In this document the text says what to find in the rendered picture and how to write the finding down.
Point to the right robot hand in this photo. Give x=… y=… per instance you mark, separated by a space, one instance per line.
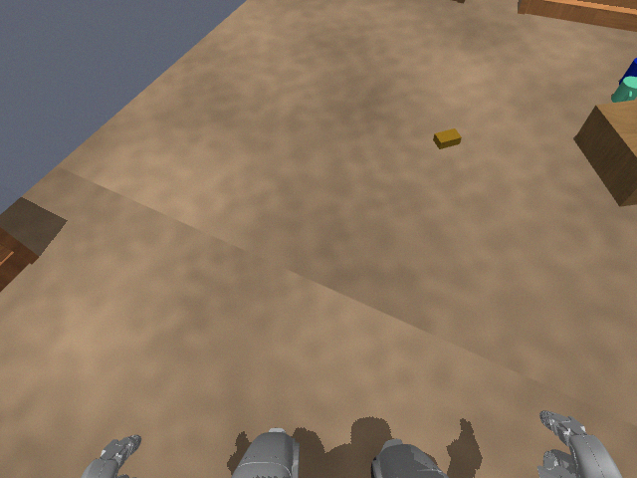
x=589 y=458

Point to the left robot hand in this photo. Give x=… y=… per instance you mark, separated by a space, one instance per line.
x=112 y=458

